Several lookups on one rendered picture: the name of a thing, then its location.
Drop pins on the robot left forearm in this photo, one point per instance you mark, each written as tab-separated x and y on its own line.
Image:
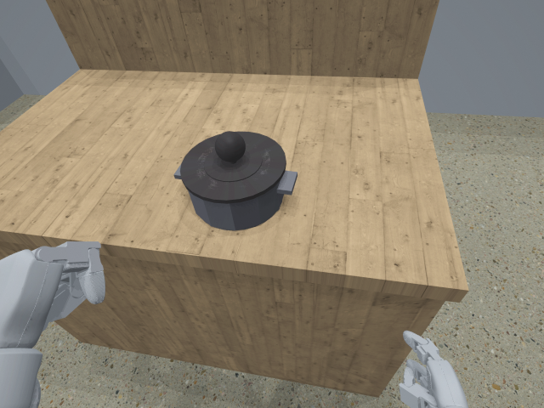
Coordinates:
19	386

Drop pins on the left robot hand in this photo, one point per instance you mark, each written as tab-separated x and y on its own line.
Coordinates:
44	285

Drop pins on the table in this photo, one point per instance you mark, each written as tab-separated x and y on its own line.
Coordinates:
321	293

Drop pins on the pot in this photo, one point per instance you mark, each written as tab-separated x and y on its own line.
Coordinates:
247	214

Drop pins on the lid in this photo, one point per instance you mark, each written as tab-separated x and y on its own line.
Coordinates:
208	177

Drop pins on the right robot hand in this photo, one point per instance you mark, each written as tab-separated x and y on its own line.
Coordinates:
440	386

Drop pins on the knob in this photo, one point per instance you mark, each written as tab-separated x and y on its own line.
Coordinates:
230	146

